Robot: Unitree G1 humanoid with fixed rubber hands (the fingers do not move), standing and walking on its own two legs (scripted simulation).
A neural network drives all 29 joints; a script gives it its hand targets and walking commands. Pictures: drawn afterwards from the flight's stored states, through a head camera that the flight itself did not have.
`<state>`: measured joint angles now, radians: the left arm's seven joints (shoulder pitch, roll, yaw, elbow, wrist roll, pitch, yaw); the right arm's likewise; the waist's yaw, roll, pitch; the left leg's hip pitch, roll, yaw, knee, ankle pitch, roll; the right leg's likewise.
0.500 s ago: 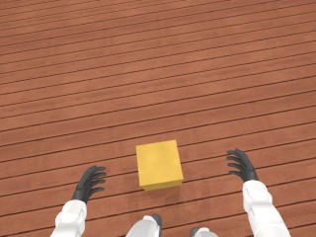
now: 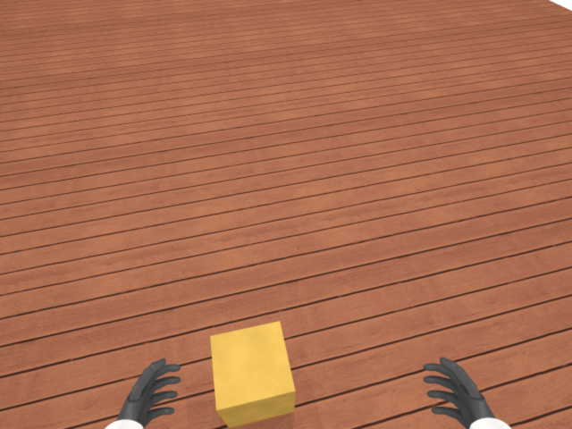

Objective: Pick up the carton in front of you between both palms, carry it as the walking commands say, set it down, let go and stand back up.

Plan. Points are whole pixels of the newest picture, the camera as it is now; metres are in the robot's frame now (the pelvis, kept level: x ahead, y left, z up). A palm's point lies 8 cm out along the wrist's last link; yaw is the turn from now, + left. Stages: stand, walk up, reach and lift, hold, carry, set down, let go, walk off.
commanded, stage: let go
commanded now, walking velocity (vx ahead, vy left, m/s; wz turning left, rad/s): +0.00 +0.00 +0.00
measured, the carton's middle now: (254, 375) +0.38 +0.12 -0.65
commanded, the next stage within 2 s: stand in 0.24 s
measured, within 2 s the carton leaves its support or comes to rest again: neither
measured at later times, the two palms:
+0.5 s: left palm out of the picture +0.13 +0.31 -0.10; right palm out of the picture +0.13 -0.25 -0.07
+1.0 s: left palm out of the picture +0.08 +0.33 -0.11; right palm out of the picture +0.09 -0.23 -0.09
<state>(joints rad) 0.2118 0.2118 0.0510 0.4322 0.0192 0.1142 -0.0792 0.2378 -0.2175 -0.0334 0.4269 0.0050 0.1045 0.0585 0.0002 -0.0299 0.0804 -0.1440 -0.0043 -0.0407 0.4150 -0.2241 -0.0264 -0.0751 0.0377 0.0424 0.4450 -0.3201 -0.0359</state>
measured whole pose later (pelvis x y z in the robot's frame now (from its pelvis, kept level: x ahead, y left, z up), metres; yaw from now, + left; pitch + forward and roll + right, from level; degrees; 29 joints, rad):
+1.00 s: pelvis -0.01 +0.05 +0.00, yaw +0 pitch -3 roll -1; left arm 0.25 0.32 0.04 0.78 0.01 -0.01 0.04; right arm 0.18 -0.28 -0.05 0.85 -0.02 -0.02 -0.02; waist 0.00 -0.03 0.03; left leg -0.21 -0.04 -0.02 0.50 -0.25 0.04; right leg -0.10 0.00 0.06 0.46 -0.31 0.03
